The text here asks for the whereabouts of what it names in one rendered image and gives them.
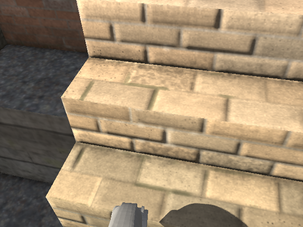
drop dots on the left robot thigh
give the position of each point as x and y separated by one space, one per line
129 215

